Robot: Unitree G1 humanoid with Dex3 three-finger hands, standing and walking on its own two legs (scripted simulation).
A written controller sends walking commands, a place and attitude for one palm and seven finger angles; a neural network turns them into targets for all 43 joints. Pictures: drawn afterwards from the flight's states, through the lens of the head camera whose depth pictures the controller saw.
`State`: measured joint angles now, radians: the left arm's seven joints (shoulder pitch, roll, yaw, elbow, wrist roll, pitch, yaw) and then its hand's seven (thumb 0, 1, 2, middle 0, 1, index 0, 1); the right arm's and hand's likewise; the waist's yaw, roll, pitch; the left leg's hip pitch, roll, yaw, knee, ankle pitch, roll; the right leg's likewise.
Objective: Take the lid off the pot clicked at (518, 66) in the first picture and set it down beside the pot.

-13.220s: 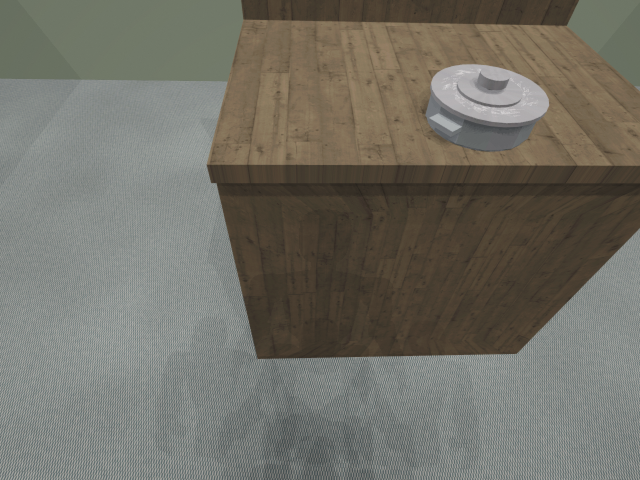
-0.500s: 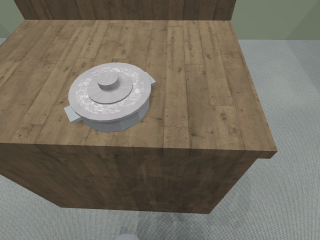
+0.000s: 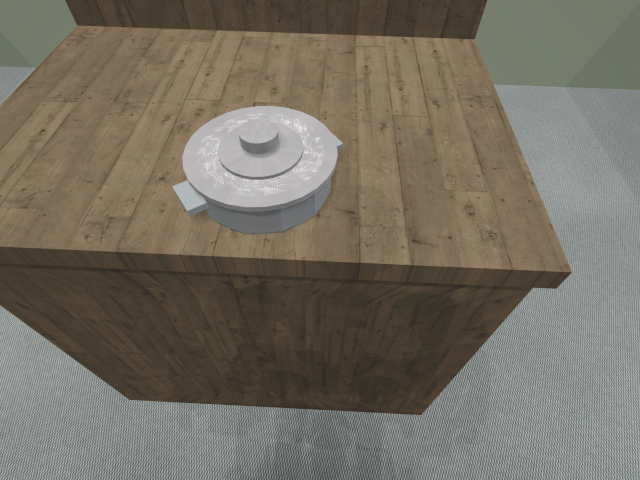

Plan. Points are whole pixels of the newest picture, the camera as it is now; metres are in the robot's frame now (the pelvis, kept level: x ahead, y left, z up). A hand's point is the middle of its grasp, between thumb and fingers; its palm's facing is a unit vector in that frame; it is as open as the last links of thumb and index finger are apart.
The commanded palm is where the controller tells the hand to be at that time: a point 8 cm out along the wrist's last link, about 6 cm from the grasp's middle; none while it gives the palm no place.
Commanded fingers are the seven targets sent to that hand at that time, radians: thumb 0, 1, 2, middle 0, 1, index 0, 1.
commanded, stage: come to a stop and stand still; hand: left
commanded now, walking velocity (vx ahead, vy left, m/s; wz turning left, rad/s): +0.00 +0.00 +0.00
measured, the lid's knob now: (259, 136) +0.49 +0.11 +0.16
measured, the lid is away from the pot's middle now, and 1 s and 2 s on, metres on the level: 0.00 0.00 0.00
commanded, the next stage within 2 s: look again from close up in 0.52 s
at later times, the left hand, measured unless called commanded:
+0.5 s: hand out of the picture -0.01 +0.13 -0.18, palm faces +0.04 -0.98 -0.17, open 7.3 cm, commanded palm none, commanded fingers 0.00 0.90 0.90 -0.20 -0.30 -0.20 -0.30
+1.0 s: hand out of the picture +0.04 +0.19 -0.18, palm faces +0.00 -0.98 -0.22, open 7.4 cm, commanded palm none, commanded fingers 0.00 0.90 0.90 -0.20 -0.30 -0.20 -0.30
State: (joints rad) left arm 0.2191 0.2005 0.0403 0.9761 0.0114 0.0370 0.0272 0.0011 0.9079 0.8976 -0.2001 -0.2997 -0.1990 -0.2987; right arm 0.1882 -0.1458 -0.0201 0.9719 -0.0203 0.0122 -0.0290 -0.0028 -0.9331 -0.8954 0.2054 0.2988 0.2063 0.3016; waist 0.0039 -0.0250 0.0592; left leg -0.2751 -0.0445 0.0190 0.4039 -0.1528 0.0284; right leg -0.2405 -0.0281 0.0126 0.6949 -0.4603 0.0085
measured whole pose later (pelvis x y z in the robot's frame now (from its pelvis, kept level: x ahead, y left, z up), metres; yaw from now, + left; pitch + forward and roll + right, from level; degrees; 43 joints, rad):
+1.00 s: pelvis +0.01 +0.01 -0.01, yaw -2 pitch +1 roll +0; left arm 0.28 0.18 0.00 1.01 0.01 -0.01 0.06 0.00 0.91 0.90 -0.20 -0.30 -0.20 -0.30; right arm 0.24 -0.16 -0.01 1.02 -0.01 -0.01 -0.02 0.01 -0.94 -0.90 0.20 0.30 0.20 0.30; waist 0.00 -0.01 0.01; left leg -0.30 -0.02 0.04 0.60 -0.31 0.04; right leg -0.14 0.02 0.03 0.53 -0.40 0.00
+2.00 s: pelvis -0.04 -0.02 +0.00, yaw +0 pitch -3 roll -1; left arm 0.61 0.26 0.13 -0.15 -0.04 -0.06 0.07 0.01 0.90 0.90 -0.89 -1.05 -0.89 -1.04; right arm 0.14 -0.24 0.00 0.54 0.00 -0.15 -0.05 0.01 -0.91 -0.90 0.20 0.30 0.20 0.30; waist 0.07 0.04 0.00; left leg -0.23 0.01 -0.02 0.44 -0.15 0.01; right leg -0.06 0.04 -0.05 0.38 -0.27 -0.04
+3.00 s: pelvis -0.02 +0.00 +0.01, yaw -2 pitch -5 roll -1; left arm 0.50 0.37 0.34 -0.60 -0.06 -0.15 0.06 0.01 0.89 0.90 -1.31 -1.50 -1.31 -1.50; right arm 0.17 -0.20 0.04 0.61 -0.01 -0.14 -0.04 0.01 -0.91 -0.90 0.21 0.30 0.21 0.30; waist 0.10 0.05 0.03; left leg -0.14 0.00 0.03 0.40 -0.18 0.02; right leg 0.02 0.03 -0.01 0.33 -0.26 -0.02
